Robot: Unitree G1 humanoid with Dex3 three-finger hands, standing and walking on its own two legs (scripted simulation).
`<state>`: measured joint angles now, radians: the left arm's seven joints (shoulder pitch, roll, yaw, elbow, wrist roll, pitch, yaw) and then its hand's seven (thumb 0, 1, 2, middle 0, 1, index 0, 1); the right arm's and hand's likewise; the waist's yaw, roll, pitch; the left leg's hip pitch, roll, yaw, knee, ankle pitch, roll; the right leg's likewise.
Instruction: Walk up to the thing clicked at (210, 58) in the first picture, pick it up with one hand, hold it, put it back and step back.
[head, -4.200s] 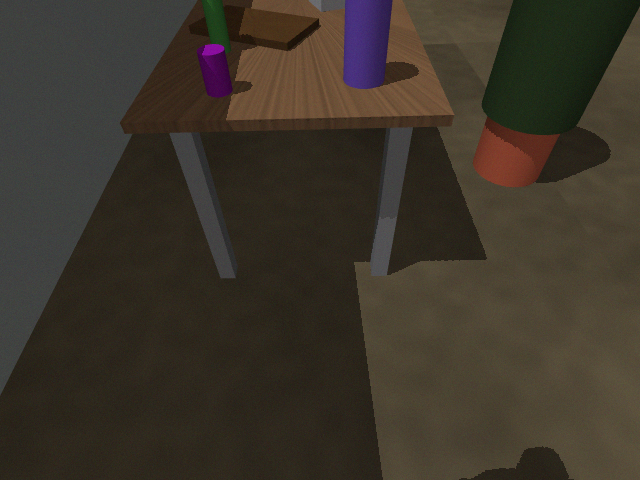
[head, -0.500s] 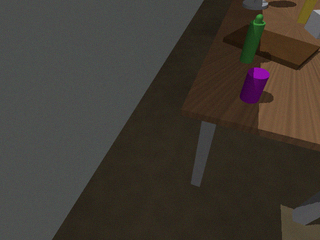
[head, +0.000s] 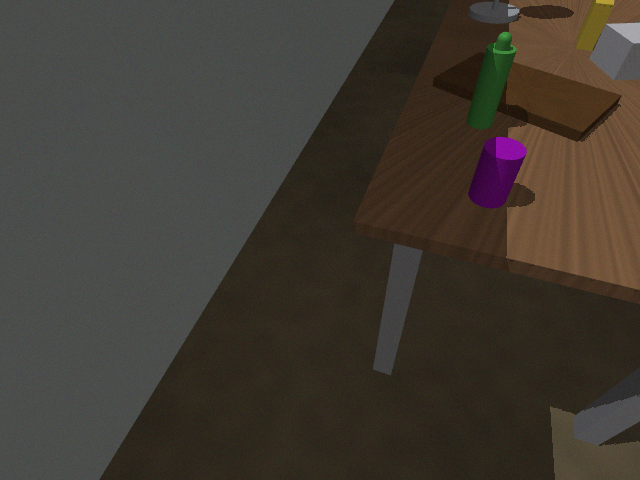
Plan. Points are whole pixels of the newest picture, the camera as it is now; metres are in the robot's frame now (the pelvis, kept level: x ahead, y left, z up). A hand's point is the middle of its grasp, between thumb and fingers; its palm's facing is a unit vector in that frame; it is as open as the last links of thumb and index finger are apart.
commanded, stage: stand
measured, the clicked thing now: (495, 173) +0.61 -0.29 +0.03
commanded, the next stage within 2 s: none
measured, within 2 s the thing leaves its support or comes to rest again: neither
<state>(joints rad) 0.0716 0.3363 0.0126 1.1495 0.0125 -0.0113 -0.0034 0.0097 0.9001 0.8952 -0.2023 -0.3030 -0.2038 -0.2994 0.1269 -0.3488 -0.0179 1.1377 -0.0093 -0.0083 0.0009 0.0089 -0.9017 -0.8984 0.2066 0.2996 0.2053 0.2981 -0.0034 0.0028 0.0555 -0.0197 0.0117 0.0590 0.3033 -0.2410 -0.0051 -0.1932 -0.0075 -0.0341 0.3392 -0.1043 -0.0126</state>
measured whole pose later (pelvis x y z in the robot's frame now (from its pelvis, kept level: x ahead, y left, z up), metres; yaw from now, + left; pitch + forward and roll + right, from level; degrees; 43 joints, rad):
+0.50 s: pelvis +0.01 +0.00 +0.00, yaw +2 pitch -2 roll +0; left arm 0.10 0.34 0.00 1.16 0.01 -0.02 0.00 0.01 0.90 0.90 -0.20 -0.30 -0.20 -0.30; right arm 0.12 -0.35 0.00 1.13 -0.01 -0.02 0.00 0.01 -0.90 -0.90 0.21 0.30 0.21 0.30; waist 0.01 0.01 0.04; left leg -0.01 0.02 0.03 0.29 -0.24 -0.01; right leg -0.17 -0.01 -0.07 0.33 -0.12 -0.02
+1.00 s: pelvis +0.01 -0.01 +0.00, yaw +3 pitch -2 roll +0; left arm 0.09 0.34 0.00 1.16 0.01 -0.02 0.00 0.01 0.90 0.90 -0.20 -0.30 -0.20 -0.30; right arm 0.14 -0.35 0.00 1.13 -0.01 -0.01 0.00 0.01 -0.90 -0.90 0.21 0.30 0.21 0.30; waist 0.01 0.02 0.04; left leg -0.02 0.03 0.01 0.30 -0.25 -0.02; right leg -0.17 0.00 -0.08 0.33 -0.13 -0.03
